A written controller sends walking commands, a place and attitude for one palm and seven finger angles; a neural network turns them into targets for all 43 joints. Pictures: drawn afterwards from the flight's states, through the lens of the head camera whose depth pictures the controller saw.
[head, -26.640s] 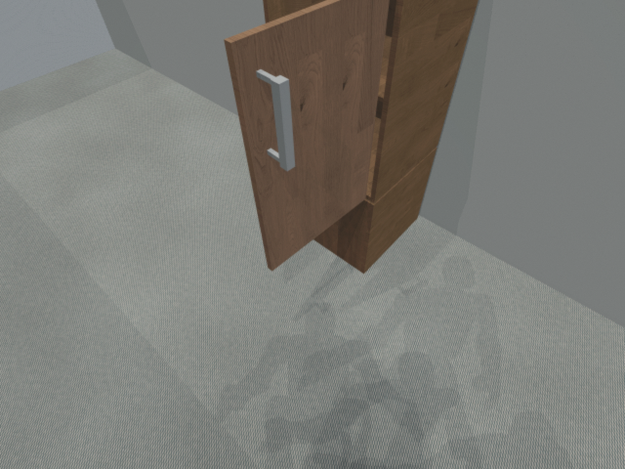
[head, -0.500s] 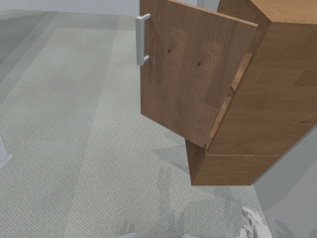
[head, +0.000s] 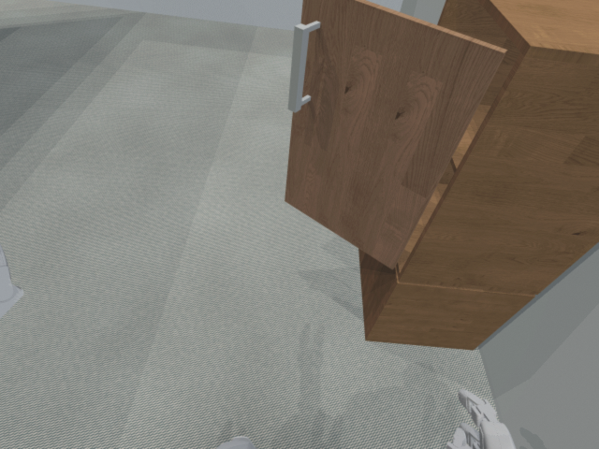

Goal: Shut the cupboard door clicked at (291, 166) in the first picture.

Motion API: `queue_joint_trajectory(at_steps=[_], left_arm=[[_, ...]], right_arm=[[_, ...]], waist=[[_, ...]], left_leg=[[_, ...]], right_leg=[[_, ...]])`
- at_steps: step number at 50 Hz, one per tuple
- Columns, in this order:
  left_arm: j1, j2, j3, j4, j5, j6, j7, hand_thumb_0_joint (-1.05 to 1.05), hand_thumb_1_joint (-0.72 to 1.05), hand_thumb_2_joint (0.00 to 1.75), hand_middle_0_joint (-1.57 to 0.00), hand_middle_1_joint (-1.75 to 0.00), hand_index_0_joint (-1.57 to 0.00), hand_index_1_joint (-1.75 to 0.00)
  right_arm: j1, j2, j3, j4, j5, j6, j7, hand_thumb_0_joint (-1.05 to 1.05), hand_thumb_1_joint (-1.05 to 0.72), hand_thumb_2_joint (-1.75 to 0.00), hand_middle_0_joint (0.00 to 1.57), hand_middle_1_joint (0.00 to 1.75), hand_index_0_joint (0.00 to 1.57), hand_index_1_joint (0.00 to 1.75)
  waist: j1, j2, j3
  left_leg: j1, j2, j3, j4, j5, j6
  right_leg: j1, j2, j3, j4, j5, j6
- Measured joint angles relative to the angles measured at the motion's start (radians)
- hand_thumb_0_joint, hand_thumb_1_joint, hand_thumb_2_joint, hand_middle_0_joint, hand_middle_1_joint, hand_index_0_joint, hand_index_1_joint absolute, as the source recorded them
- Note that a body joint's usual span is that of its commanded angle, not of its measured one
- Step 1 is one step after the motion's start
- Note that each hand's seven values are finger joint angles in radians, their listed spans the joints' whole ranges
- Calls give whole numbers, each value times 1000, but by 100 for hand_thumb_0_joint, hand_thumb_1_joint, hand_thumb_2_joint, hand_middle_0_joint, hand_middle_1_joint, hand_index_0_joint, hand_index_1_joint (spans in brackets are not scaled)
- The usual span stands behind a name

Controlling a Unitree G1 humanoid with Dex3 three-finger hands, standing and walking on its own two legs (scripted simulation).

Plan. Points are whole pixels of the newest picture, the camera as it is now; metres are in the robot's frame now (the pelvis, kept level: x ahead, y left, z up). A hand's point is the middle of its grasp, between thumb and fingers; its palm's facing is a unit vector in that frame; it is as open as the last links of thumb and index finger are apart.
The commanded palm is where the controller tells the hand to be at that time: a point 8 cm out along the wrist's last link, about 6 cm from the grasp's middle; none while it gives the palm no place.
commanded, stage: step back with the hand held close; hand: left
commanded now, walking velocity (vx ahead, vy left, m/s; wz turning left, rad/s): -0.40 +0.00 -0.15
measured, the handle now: (304, 68) +0.81 +0.01 +0.12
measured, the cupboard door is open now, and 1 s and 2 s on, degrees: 55 55 55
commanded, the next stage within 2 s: stop stepping back and stand still in 0.16 s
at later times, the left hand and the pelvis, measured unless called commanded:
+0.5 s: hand out of the picture +0.15 +0.28 +0.18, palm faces +0.31 -0.87 -0.39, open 7.4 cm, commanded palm +0.11 +0.31 +0.19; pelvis -0.08 +0.04 -0.01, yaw -10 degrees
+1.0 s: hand out of the picture +0.06 +0.41 +0.19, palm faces +0.43 -0.87 -0.25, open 7.4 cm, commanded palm -0.01 +0.45 +0.19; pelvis -0.18 +0.16 +0.00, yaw -7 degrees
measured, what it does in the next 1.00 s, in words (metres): walks backwards: right foot, then right foot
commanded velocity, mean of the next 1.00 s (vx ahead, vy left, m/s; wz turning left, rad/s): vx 0.06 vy -0.10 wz -0.01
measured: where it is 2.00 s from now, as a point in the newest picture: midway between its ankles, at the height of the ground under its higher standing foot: outside the picture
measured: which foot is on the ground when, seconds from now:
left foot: down 0.00-0.70, up 0.72-0.96, down 0.98-1.00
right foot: up 0.00-0.16, down 0.18-0.52, up 0.54-0.72, down 0.74-0.98, up 1.00-1.00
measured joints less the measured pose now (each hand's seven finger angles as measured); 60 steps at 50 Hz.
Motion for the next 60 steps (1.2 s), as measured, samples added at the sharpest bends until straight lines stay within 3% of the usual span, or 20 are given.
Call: queue_joint_trajectory(at_steps=[2, 5, 9, 10, 14, 20, 24, 26, 28, 32, 35, 37, 39, 40, 42, 46, 49, 52, 54, 60], left_arm=[[8, -10, 12, 10, -13, 2, 3, 1, 89, 90, -22, -30, -21, -30], [26, -50, 4, 7, -37, 11, 11, 1, 89, 90, -22, -30, -21, -30], [-13, -68, -29, -4, -40, 15, 12, 2, 90, 90, -21, -30, -20, -30], [-39, -76, -46, 4, -36, 12, 8, 2, 90, 90, -21, -30, -20, -30], [-90, -63, -99, 13, -29, 20, -13, 2, 89, 90, -21, -30, -21, -30], [42, 28, -58, -1, -43, 36, -30, 1, 89, 90, -22, -30, -21, -30], [55, 16, -39, 26, -40, 58, -10, 1, 89, 90, -22, -30, -21, -30], [1, -11, -38, 46, -40, 73, 2, 1, 89, 90, -22, -30, -21, -30], [-87, -41, -42, 76, -44, 95, 11, 1, 89, 90, -22, -30, -21, -30], [-150, -52, -47, 35, -53, 124, -7, 2, 89, 90, -21, -30, -21, -30], [-8, -4, -46, -88, -60, 119, -29, 2, 90, 90, -21, -30, -20, -30], [85, 61, 0, -182, -55, 114, -32, 2, 90, 90, -21, -30, -20, -30], [67, 80, 5, -186, -57, 99, -44, 2, 89, 90, -22, -30, -21, -30], [33, 82, -1, -156, -54, 93, -44, 1, 89, 90, -22, -30, -21, -30], [-38, 51, -13, -57, -45, 87, -26, 1, 89, 90, -22, -30, -22, -30], [-139, -67, -42, 115, -35, 129, 33, 1, 89, 90, -22, -30, -21, -30], [-138, -118, -88, 91, -39, 161, 54, 1, 90, 90, -21, -30, -20, -30], [-86, -83, -84, 47, -42, 141, 35, 1, 90, 90, -21, -30, -20, -30], [-38, -43, -70, 10, -33, 133, 9, 2, 90, 90, -21, -30, -20, -30], [9, -1, -37, -57, -6, 87, -7, 2, 89, 90, -21, -30, -21, -30]], right_arm=[[10, 14, 2, 24, -1, -18, 6, 1, -90, -90, 20, 30, 20, 30], [3, 34, 18, 53, -8, -50, 17, 1, -90, -90, 20, 30, 20, 30], [-61, 64, 48, 53, -23, -69, 29, 1, -90, -90, 21, 30, 21, 30], [-87, 64, 50, 57, -25, -68, 30, 1, -90, -90, 21, 30, 21, 30], [-115, 73, 51, 63, -12, -47, 23, 1, -90, -90, 21, 30, 21, 30], [-16, 30, 41, 4, -2, -6, 3, 1, -90, -90, 21, 30, 21, 30], [52, -36, 17, 21, -1, 2, -17, 1, -90, -90, 21, 30, 21, 30], [64, -53, 9, 47, 2, -4, -27, 1, -90, -90, 20, 30, 20, 30], [57, -43, 5, 72, 2, -15, -28, 1, -91, -90, 20, 30, 20, 30], [29, 25, 15, 64, -7, -43, 21, 1, -91, -90, 20, 30, 20, 30], [37, 56, 28, 10, -14, -48, 59, 1, -91, -90, 20, 30, 20, 30], [27, 65, 38, -10, -7, -41, 67, 1, -90, -90, 20, 30, 20, 30], [5, 57, 41, 43, -10, -15, 61, 1, -90, -90, 21, 30, 21, 30], [11, 61, 46, 70, -9, 4, 54, 1, -90, -90, 21, 30, 21, 30], [34, 69, 61, 97, -5, 33, 39, 1, -90, -90, 21, 30, 21, 30], [63, 46, 76, 84, -7, 28, 7, 1, -90, -90, 21, 30, 21, 30], [59, -2, 72, 31, -9, -3, -7, 1, -90, -90, 21, 30, 21, 30], [0, 31, 60, 32, -11, -10, -2, 1, -90, -90, 21, 30, 21, 30], [-4, 62, 62, 31, -16, -13, 14, 1, -90, -90, 21, 30, 21, 30], [33, 84, 66, 28, -14, -10, 40, 1, -90, -90, 21, 30, 21, 30]], waist=[[20, 8, -24], [59, 4, -57], [105, -42, -50], [109, -30, -35], [72, -18, -2], [-11, -22, -54], [15, -10, -72], [27, -8, -60], [18, -13, -35], [-11, -35, 26], [-20, -37, 8], [26, -94, -18], [56, -70, -24], [66, -69, -45], [79, -74, -95], [82, -72, -127], [60, -42, -95], [39, -90, -23], [30, -104, -5], [52, -53, 2]], left_leg=[[0, 16, 0, -38, 18, -7], [3, 37, 30, -118, 74, -13], [-26, 49, 107, -178, 143, -26], [-39, 65, 113, -171, 151, -32], [-25, 61, 80, -166, 93, -69], [-14, 16, 35, -92, 17, -70], [-24, -13, 5, 11, -95, -86], [-22, -22, -3, 25, -54, -64], [-11, -30, -12, -19, 25, -46], [48, -31, -9, -211, 66, -98], [40, -31, 51, -278, -24, -136], [-113, -75, 83, 48, -184, -156], [-215, -64, 30, 479, -213, -145], [-218, -52, 17, 598, -197, -134], [-163, -13, 12, 651, -195, -111], [63, 50, 37, 332, -294, -73], [257, 69, 53, -27, -254, -51], [262, 30, 82, -15, -191, -71], [285, 33, 88, -54, -174, -78], [336, 92, 84, -183, -108, -85]], right_leg=[[58, 11, -17, 29, -68, -7], [185, -5, -42, -109, -126, -15], [316, -57, -7, -396, -45, -35], [306, -49, 0, -404, -39, -21], [288, -35, 9, -357, -11, 14], [307, -56, 5, -298, -56, 0], [314, -100, -27, -260, -85, -10], [303, -111, -36, -211, -139, -13], [264, -79, -18, -113, -227, -26], [186, 35, -63, 83, -249, -42], [243, 74, -158, -74, -255, -74], [259, 13, -142, -248, -162, -129], [209, 4, -159, -186, -39, -140], [207, -3, -168, -189, -29, -137], [212, -24, -172, -234, -32, -129], [209, -87, -166, -311, 5, -115], [147, -111, -149, -221, -16, -94], [31, -106, -65, 43, -101, -58], [-30, -89, -71, 156, -58, -44], [-56, -88, -140, 71, 69, -27]])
